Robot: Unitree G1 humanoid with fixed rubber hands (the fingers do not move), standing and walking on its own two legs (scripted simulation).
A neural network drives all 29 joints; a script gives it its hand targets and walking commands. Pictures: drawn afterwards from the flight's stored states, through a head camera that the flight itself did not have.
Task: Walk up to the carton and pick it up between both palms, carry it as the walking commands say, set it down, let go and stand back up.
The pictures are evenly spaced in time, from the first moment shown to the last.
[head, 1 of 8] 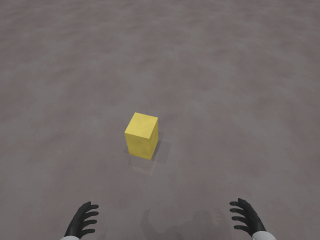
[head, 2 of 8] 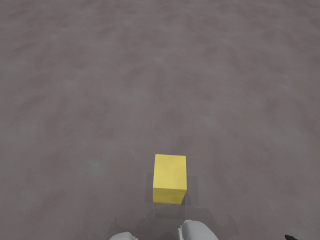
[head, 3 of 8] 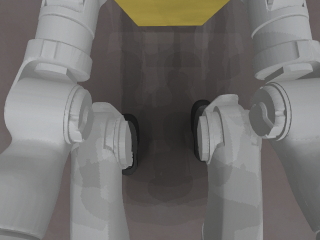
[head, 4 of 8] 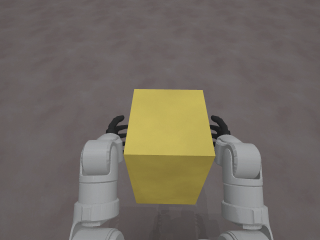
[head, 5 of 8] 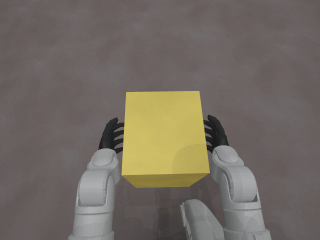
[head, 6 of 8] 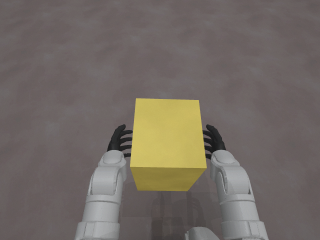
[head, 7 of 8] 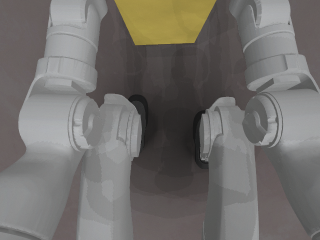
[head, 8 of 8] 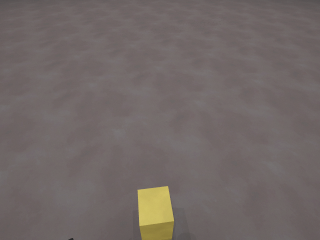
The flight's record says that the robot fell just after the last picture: no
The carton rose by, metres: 0.67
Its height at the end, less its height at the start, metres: +0.00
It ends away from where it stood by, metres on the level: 8.80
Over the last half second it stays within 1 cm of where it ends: yes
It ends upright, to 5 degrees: yes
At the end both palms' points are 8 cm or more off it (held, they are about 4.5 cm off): yes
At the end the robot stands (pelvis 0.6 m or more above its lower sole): yes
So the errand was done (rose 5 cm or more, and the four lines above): yes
